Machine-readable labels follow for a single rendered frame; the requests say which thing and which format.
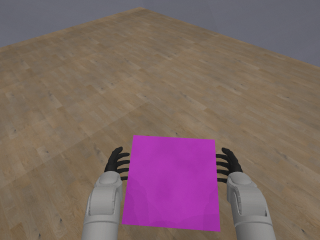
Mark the robot right forearm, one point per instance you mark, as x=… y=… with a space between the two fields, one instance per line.
x=250 y=211

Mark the carton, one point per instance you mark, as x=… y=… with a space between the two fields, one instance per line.
x=172 y=183

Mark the robot left forearm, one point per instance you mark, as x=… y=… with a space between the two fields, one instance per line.
x=102 y=214

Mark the left robot hand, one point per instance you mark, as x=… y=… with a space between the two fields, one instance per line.
x=113 y=162

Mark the right robot hand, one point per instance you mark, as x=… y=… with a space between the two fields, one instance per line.
x=232 y=165

